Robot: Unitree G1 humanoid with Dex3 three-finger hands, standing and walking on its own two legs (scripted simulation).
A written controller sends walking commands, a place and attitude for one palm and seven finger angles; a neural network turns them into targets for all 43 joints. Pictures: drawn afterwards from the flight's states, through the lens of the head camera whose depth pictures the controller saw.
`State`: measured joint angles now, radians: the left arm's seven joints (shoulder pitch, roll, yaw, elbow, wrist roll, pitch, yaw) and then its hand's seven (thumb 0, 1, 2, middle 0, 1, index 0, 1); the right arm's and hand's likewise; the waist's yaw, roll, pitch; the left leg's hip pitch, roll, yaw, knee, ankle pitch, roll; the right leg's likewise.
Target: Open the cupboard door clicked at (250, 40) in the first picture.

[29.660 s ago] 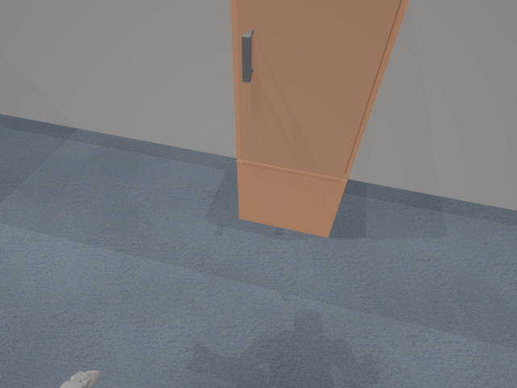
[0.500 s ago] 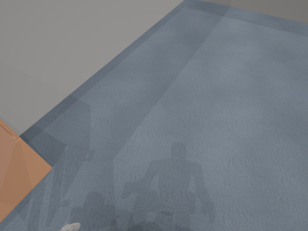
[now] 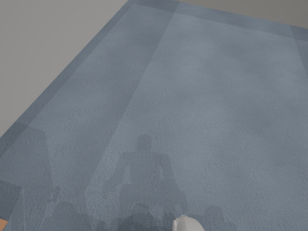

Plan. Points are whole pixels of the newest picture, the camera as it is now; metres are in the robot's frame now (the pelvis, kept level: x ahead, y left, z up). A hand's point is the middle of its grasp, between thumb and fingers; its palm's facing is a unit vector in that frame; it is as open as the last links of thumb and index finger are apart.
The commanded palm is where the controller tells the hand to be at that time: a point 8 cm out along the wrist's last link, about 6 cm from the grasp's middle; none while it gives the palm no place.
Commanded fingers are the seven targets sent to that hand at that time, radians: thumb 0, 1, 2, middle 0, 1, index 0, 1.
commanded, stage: walk to a spot facing it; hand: left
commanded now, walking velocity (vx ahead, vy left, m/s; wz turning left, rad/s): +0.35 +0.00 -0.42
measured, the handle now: out of the picture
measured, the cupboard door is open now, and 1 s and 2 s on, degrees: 40 40 40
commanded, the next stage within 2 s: turn to face it in 0.76 s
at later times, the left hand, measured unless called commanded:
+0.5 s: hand (124, 173) +0.31 +0.11 -0.17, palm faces -0.11 -0.97 -0.22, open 7.1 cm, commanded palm none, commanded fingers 0.00 0.90 0.90 -0.20 -0.30 -0.20 -0.30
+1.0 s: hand (142, 113) +0.57 +0.08 -0.17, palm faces -0.21 -0.96 -0.20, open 7.3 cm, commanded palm none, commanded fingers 0.00 0.90 0.90 -0.20 -0.30 -0.20 -0.30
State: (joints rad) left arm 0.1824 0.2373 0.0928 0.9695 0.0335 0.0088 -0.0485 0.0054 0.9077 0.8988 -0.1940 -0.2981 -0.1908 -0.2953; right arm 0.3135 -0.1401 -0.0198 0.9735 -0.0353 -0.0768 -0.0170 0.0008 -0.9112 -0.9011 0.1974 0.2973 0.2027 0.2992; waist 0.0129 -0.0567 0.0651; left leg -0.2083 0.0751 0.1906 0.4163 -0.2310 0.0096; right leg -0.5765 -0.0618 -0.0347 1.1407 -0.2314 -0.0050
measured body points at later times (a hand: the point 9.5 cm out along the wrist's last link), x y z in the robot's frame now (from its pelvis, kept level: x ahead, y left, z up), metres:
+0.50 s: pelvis +0.23 -0.07 +0.00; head +0.27 -0.07 +0.45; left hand +0.31 +0.17 -0.15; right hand +0.23 -0.31 -0.15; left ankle +0.31 +0.08 -0.69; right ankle +0.18 -0.13 -0.74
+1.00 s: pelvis +0.46 -0.09 -0.01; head +0.49 -0.09 +0.44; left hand +0.58 +0.13 -0.16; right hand +0.38 -0.32 -0.16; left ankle +0.46 +0.03 -0.74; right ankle +0.51 -0.24 -0.72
